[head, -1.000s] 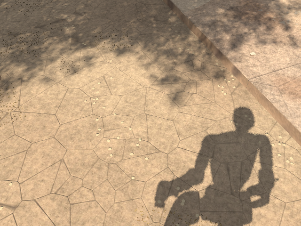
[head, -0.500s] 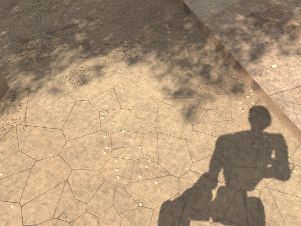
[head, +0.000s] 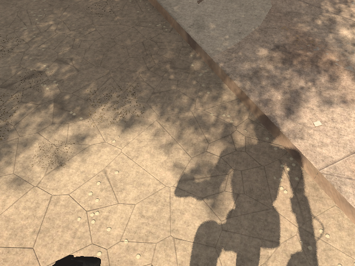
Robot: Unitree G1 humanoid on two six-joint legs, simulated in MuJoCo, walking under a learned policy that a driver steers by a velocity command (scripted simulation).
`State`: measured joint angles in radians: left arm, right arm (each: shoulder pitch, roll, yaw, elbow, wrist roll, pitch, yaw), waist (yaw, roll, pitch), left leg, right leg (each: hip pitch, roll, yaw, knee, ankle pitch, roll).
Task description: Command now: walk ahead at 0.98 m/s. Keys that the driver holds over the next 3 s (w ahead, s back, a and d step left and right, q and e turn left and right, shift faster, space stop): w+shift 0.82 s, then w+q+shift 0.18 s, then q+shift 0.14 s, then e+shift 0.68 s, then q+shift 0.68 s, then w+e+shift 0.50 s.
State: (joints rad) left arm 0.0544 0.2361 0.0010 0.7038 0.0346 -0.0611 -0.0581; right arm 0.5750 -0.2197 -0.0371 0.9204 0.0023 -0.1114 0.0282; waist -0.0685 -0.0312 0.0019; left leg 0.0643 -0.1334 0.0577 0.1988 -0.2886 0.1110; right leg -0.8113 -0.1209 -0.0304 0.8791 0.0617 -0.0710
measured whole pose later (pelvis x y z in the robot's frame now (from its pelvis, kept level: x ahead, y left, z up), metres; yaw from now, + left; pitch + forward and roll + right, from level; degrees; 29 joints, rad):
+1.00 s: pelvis +0.98 +0.03 -0.01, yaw +5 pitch +1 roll +1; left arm -0.07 0.24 -0.02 0.71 0.03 -0.08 -0.06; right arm 0.56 -0.24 -0.04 1.02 0.01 -0.12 0.02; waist -0.12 -0.01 0.03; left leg 0.20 -0.08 -0.02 0.11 -0.33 0.06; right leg -0.68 -0.10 -0.01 0.58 0.11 -0.04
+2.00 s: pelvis +1.29 +0.04 +0.00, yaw -14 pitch -1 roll +1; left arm 0.16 0.24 0.04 0.72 0.02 0.05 0.01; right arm 0.26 -0.29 -0.07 0.82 -0.02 0.06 0.00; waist -0.04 0.05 0.04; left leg -0.49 0.04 0.03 1.00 -0.35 -0.03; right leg -0.22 0.02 -0.07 0.47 -0.24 -0.07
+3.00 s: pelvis +1.46 +0.03 -0.02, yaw +0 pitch +3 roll +1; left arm 0.19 0.31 0.06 0.72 0.02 0.02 -0.10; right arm 0.36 -0.31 -0.06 0.82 -0.05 -0.09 0.00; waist -0.02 0.03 -0.03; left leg 0.21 0.02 0.19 0.15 -0.40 -0.04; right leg -0.66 -0.09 -0.07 0.80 -0.20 -0.10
